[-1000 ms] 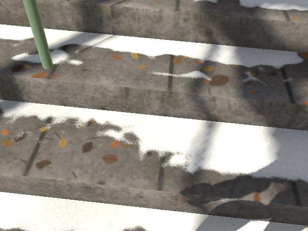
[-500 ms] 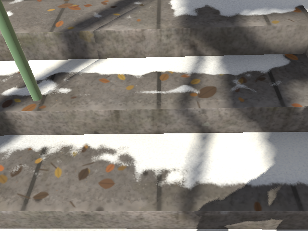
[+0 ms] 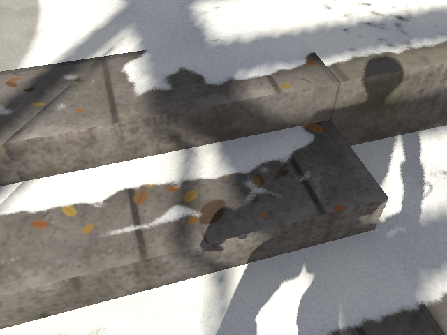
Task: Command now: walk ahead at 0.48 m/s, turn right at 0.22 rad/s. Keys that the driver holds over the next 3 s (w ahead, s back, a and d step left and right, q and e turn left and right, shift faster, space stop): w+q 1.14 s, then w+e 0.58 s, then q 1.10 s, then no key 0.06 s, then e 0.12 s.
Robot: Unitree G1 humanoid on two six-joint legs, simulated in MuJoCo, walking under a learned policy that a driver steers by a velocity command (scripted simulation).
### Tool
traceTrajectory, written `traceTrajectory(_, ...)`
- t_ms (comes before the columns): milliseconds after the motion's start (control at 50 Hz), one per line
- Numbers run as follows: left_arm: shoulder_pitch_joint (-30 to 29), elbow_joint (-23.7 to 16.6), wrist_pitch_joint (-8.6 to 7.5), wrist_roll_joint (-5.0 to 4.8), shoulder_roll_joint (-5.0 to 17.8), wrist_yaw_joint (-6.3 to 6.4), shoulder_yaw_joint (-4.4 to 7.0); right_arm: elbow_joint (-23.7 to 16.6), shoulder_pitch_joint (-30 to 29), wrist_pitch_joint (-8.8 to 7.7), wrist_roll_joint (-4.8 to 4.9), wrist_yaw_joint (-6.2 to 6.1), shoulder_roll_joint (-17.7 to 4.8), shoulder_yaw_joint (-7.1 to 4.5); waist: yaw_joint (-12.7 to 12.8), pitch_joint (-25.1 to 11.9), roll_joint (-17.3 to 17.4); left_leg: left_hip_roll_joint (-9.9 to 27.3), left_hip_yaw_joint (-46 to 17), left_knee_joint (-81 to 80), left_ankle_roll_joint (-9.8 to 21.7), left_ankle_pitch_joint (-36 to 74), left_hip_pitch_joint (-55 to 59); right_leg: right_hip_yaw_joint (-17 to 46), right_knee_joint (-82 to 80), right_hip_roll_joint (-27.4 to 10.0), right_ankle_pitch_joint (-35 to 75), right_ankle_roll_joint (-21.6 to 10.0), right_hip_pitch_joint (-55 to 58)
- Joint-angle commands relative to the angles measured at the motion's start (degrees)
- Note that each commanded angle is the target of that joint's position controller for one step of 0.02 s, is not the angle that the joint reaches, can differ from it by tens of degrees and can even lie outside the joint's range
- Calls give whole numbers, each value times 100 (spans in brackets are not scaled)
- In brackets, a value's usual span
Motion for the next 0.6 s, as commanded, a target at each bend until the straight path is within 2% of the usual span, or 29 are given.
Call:
traceTrajectory(20, 53, -524, 154, -84, -801, 62, -390, 511, 527, -259, 43, 150, 215, 102, 291, 836, 564, 1231, -2457, -3340, 597, -402, 596, 479, 1015, -158, -589, -2, -2133)
traceTrajectory(60, -263, -656, 170, -52, -437, 18, -376, 507, 413, -279, 130, 112, 42, 78, 398, 916, 349, 1002, -1912, -3724, 608, -131, 508, 139, -393, -446, -195, 192, -1986)
traceTrajectory(80, -274, -515, 174, -7, -303, -8, -322, 471, 398, -304, 133, 115, 12, 99, 316, 595, 344, 1000, -1832, -3767, 753, 634, 820, -371, -127, -523, 113, 247, -1934)
traceTrajectory(100, -449, -551, 153, -5, -217, -19, -297, 453, 446, -358, 152, 110, -141, 63, 314, 562, 337, 1004, -1778, -3890, 814, 957, 911, -515, -379, -752, 331, 306, -1946)
traceTrajectory(120, -588, -486, 173, -37, -287, 12, -310, 533, 650, -371, 136, 112, -234, 14, 207, 420, 396, 954, -1723, -3833, 912, 878, 1100, -759, -299, -824, 356, 324, -1973)
traceTrajectory(140, -748, -479, 196, -49, -479, 46, -348, 674, 1104, -390, 113, 91, -300, -23, -13, 352, 523, 1031, -1940, -3736, 1102, 920, 1518, -935, 495, -814, 67, 333, -2489)
traceTrajectory(160, -1263, -742, 207, -8, -570, 82, -400, 713, 1430, -406, 140, 57, -258, -19, -170, 415, 472, 1139, -2222, -3830, 1190, 781, 2047, -812, 711, -973, -285, 307, -3062)
traceTrajectory(180, -1636, -917, 210, -12, -574, 108, -403, 735, 1716, -424, 76, 13, -406, -64, -366, 541, 537, 1267, -2537, -3955, 1277, 485, 2630, -792, 936, -1038, -785, 308, -3800)
traceTrajectory(200, -2309, -1185, 175, -25, -749, 161, -472, 855, 2070, -436, -4, -8, -461, -97, -617, 722, 690, 1511, -2882, -4084, 1376, 456, 3343, -774, 1552, -1091, -1479, 263, -4837)
traceTrajectory(220, -2666, -1408, 134, 11, -724, 190, -495, 951, 2335, -459, -41, -67, -378, -84, -707, 809, 636, 1639, -3005, -4140, 1321, 369, 3928, -572, 1361, -1260, -1782, 249, -5424)
traceTrajectory(240, -2921, -1507, 92, -30, -624, 170, -492, 963, 2420, -439, -68, -121, -348, -88, -822, 902, 671, 1566, -2894, -4201, 1202, 493, 4078, -607, 922, -1316, -2042, 314, -5598)
traceTrajectory(260, -3369, -1748, 41, -73, -680, 123, -577, 1011, 2491, -374, -55, -174, -309, -80, -960, 954, 677, 1384, -2721, -4503, 1120, 544, 3941, -843, 172, -1344, -2215, 375, -5382)
traceTrajectory(280, -3684, -1981, 52, -77, -780, 24, -652, 1029, 2517, -308, 13, -259, -152, -76, -999, 977, 782, 1297, -2649, -4750, 1039, 790, 3590, -685, -381, -1399, -2210, 364, -4865)
traceTrajectory(300, -3340, -1937, 126, -71, -779, -118, -689, 908, 2241, -217, 72, -260, -260, -85, -818, 722, 684, 1183, -2166, -5353, 1089, 1384, 2992, -1120, -1453, -1371, -1622, 345, -3388)
traceTrajectory(320, -3135, -1967, 178, -118, -1006, -177, -728, 849, 1997, -153, 242, -301, -188, -68, -639, 565, 604, 1244, -2016, -5786, 979, 2191, 2149, -1110, -2351, -1336, -1347, 178, -1604)
traceTrajectory(340, -2392, -1670, 259, -249, -968, -142, -673, 676, 1489, -118, 264, -230, -287, -53, -325, 223, 650, 966, -1583, -5727, 960, 3255, 1625, -1624, -3049, -962, -1431, 68, 5)
traceTrajectory(360, -1438, -1338, 285, -265, -753, -40, -518, 603, 1397, -201, 259, -86, -742, -116, 39, -351, 971, 1068, -1276, -4788, 862, 6603, 1888, -1672, -2941, -527, -1836, -81, 1207)
traceTrajectory(380, -53, -943, 273, -376, -266, 66, -256, 492, 1229, -294, 234, 58, -1159, -220, 675, -1156, 1186, 1110, -1237, -3360, 696, 8594, 2365, -1550, -3418, -201, -1609, -165, 2305)
traceTrajectory(400, 705, -830, 257, -279, 162, 179, -90, 454, 1028, -389, 325, 224, -1363, -301, 1180, -1810, 1259, 970, -1196, -1800, 354, 8411, 2429, -1085, -4325, -347, -1298, -178, 3218)
traceTrajectory(420, 1024, -697, 116, -60, 743, 241, 109, 86, 953, -436, 525, 363, -869, -259, 1189, -2260, 213, 274, -1216, 329, 45, 6171, 805, 1173, -5563, -1627, -2511, -240, 4314)
traceTrajectory(440, 1055, -577, 138, -93, 1286, 210, 249, -308, 921, -449, 346, 454, -278, -234, 924, -2542, -1506, -674, -1662, 2468, -91, 1214, -138, 3818, -7641, -2764, -1915, -244, 4428)
traceTrajectory(460, 329, -559, 171, -126, 995, 151, 188, -215, 1458, -353, 218, 395, 51, -234, 292, -2463, -1179, -383, -2391, 4125, -22, 1336, -540, 4389, -8038, -2938, -2457, -188, 3938)
traceTrajectory(480, -163, -398, 157, -181, 528, 130, 88, -282, 1333, -252, 151, 318, 243, -213, -101, -1631, -607, -52, -1943, 4564, -24, 1801, -743, 3755, -8083, -2842, -3460, -221, 3032)
traceTrajectory(500, -567, -219, 115, -217, 16, 140, -49, -373, 1140, -216, 10, 250, 351, -179, -347, -830, -379, 129, -1583, 4899, 3, 2380, -1044, 2916, -7769, -2631, -3756, -99, 2323)
traceTrajectory(520, -607, 18, 39, -218, -295, 154, -161, -496, 912, -151, -98, 177, 518, -101, -503, -184, -414, 188, -1595, 5132, 72, 2517, -1319, 2101, -7563, -2448, -3204, 3, 1646)
traceTrajectory(540, -552, 268, -63, -117, -479, 123, -212, -535, 809, -71, -82, 151, 481, -49, -608, 88, -188, 166, -1664, 5229, 172, 2390, -1397, 1365, -7603, -2297, -2754, 63, 1218)
traceTrajectory(560, -312, 571, -155, -49, -444, 104, -198, -604, 648, 13, 2, 125, 448, -12, -571, 266, -54, 52, -1723, 5415, 259, 2136, -1710, 964, -7761, -2352, -2241, 68, 1258)
traceTrajectory(580, 9, 846, -206, -32, -437, 85, -189, -730, 543, 54, 11, 107, 675, 101, -718, 380, -73, 112, -1824, 5386, 320, 2122, -2061, 644, -7857, -2284, -1744, 183, 1439)
traceTrajectory(600, 254, 1119, -265, -62, -466, 70, -190, -740, 288, 124, 34, 77, 714, 146, -635, 544, -39, 10, -1936, 5485, 384, 1977, -2506, 160, -7962, -2140, -1532, 252, 1627)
